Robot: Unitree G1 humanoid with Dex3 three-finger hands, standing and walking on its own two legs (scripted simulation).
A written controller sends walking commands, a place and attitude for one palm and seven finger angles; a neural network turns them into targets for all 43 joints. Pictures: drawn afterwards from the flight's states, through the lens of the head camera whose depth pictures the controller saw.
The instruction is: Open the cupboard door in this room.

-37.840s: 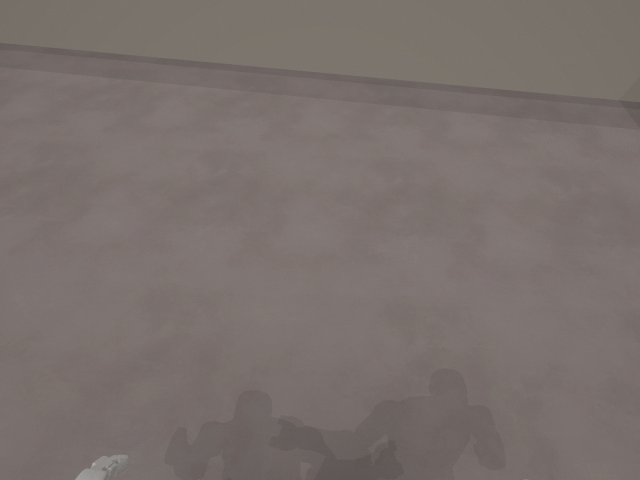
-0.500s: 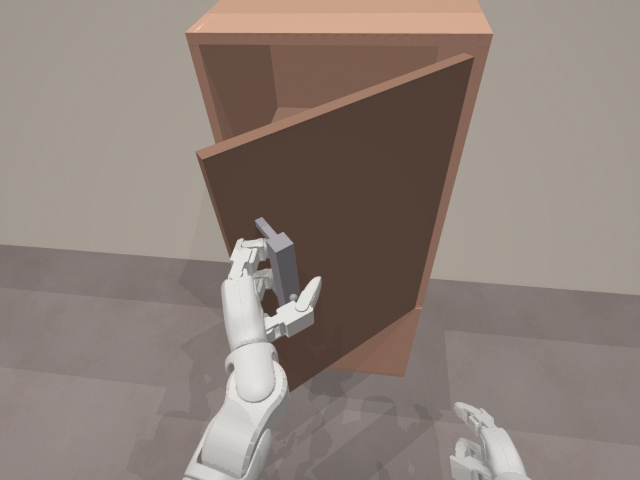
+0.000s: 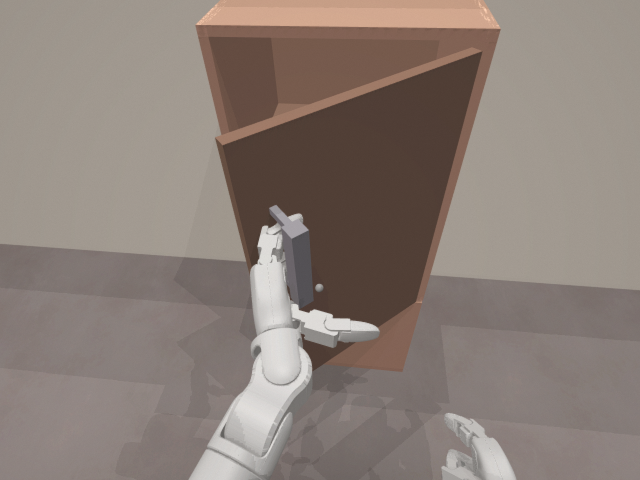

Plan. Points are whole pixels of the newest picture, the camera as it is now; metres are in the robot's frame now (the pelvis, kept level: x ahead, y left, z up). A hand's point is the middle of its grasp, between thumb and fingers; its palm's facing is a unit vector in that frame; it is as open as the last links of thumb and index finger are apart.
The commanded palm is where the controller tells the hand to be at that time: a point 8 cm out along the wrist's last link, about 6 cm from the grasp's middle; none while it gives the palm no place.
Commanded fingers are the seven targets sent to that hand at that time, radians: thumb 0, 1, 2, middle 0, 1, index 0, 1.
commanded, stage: open thumb and fingers to let go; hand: left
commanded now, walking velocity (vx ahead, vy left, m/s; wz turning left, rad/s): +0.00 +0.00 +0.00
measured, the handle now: (290, 257) +0.37 +0.06 +0.10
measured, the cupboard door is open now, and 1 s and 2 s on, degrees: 41 44 44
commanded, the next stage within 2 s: slide the hand sideways off the handle in 0.02 s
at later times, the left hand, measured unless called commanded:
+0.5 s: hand (317, 311) +0.28 +0.02 +0.11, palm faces -0.14 -0.99 +0.02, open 16.3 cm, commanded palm +0.25 +0.08 +0.10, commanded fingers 0.00 -0.50 0.30 -0.15 -0.30 -0.15 -0.30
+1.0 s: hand (269, 342) +0.24 +0.07 +0.10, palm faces -0.10 -0.99 -0.01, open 16.1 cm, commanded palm +0.21 +0.14 +0.10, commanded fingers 0.00 -0.50 0.30 -0.15 -0.30 -0.15 -0.30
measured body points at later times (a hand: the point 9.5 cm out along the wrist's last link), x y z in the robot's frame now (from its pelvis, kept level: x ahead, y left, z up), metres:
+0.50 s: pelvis -0.01 +0.00 +0.00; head -0.02 -0.01 +0.45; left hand +0.28 +0.08 +0.11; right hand +0.16 -0.21 -0.09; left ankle +0.02 +0.12 -0.72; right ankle +0.00 -0.09 -0.72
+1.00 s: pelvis +0.02 +0.00 +0.00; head +0.02 -0.02 +0.45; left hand +0.24 +0.13 +0.11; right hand +0.22 -0.21 -0.07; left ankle +0.02 +0.12 -0.72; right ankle +0.00 -0.09 -0.72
